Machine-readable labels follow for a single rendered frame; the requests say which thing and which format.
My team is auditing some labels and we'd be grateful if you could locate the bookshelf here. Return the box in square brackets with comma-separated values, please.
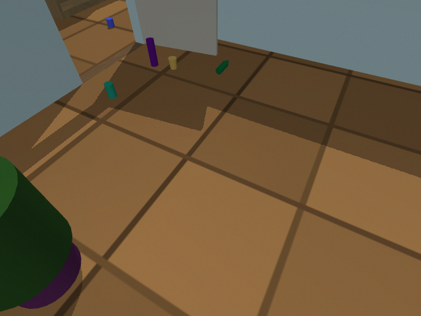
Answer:
[45, 0, 106, 20]

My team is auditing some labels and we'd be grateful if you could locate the potted plant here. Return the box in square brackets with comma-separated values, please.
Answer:
[0, 156, 82, 311]

